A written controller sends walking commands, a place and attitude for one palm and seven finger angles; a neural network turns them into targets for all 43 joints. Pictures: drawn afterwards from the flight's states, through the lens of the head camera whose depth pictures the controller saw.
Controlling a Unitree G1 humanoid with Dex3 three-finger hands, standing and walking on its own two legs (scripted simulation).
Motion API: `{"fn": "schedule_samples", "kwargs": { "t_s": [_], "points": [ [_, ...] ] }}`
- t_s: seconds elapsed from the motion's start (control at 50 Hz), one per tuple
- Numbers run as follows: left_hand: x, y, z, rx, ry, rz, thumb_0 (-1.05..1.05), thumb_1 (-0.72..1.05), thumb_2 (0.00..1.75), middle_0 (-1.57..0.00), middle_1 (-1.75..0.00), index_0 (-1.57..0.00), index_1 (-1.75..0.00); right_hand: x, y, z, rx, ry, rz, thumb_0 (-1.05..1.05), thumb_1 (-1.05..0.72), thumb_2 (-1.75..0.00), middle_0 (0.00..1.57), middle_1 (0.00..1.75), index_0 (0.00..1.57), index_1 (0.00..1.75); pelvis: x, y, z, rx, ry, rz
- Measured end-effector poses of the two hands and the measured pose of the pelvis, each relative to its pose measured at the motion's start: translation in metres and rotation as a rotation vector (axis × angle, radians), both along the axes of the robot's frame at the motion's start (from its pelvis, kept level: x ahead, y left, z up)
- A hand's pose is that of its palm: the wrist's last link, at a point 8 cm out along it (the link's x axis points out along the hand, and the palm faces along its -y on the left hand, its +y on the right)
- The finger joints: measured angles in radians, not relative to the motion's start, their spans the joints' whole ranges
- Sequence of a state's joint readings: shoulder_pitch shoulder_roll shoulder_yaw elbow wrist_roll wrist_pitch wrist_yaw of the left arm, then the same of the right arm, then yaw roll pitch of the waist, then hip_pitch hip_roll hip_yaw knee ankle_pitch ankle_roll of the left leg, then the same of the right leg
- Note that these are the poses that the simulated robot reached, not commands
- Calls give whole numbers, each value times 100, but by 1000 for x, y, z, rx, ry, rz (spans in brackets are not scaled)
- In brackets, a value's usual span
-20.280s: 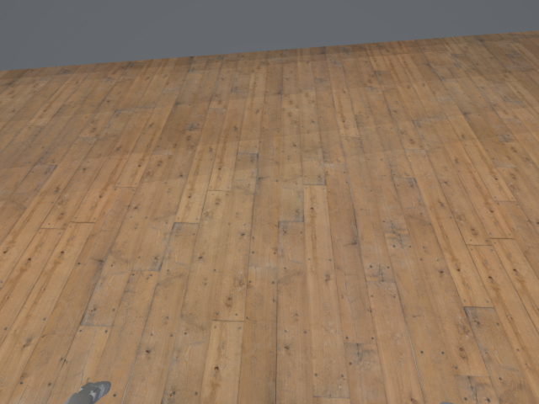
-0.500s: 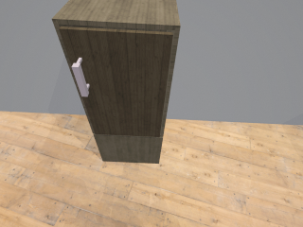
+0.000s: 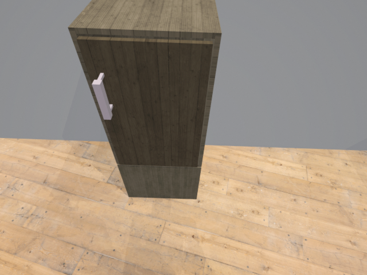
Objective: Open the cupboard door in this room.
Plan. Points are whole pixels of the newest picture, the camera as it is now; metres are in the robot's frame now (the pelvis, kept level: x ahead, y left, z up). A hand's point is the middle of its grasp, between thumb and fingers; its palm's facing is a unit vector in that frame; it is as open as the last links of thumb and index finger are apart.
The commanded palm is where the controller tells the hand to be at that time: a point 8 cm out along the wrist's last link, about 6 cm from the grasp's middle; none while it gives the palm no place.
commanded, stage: look again from close up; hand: left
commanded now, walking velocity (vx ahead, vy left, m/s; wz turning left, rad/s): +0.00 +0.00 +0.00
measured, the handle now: (104, 96) +0.60 +0.30 +0.03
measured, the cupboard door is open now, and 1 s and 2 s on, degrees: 0 0 0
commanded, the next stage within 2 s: shuffle to correct the standing spot in 0.46 s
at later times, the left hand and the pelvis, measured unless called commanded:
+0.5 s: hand out of the picture +0.01 +0.20 -0.18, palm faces +0.04 -0.98 -0.21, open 7.3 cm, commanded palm none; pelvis +0.00 +0.03 -0.01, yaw +0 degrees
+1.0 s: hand out of the picture -0.02 +0.20 -0.19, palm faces +0.06 -0.99 -0.13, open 7.4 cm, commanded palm none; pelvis +0.02 +0.05 -0.01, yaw -1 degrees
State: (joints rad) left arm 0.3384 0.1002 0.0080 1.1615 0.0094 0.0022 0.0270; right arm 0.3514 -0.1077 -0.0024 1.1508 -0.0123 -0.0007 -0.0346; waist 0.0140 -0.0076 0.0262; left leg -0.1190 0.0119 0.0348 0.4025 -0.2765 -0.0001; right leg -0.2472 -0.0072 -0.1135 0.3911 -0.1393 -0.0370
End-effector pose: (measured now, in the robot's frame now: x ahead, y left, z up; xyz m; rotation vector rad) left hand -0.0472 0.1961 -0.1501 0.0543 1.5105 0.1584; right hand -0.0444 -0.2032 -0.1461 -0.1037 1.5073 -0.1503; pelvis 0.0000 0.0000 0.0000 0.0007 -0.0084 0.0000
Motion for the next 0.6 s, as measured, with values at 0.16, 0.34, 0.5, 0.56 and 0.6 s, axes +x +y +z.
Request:
{"fn": "schedule_samples", "kwargs": {
  "t_s": [0.16, 0.34, 0.5, 0.56, 0.6],
  "points": [
    [27, 21, -5, 31, -74, -57, 0, 91, 90, -20, -30, -20, -30, 27, 9, -11, -2, -129, -2, 0, -91, -90, 20, 30, 20, 29, 3, 15, -8, -9, -16, -2],
    [58, 52, 3, 87, -189, -62, 0, 92, 90, -20, -30, -19, -30, 35, 28, -14, 20, -178, 18, 1, -93, -90, 20, 30, 20, 29, 5, 26, -7, -2, -39, -3],
    [49, 55, 4, 83, -172, -63, 0, 92, 90, -20, -30, -19, -30, 15, 34, -12, 25, -138, 13, 1, -92, -90, 20, 30, 20, 29, -3, 31, -6, 5, -45, -8],
    [39, 52, 3, 70, -148, -59, 0, 92, 90, -20, -30, -19, -30, 6, 34, -11, 24, -114, 10, 0, -91, -90, 20, 30, 20, 29, -6, 32, -5, 6, -45, -9],
    [32, 49, 2, 60, -131, -55, 0, 92, 90, -20, -30, -19, -30, 0, 34, -11, 22, -99, 10, 0, -91, -90, 20, 30, 20, 29, -8, 32, -5, 6, -45, -9]
  ]
}}
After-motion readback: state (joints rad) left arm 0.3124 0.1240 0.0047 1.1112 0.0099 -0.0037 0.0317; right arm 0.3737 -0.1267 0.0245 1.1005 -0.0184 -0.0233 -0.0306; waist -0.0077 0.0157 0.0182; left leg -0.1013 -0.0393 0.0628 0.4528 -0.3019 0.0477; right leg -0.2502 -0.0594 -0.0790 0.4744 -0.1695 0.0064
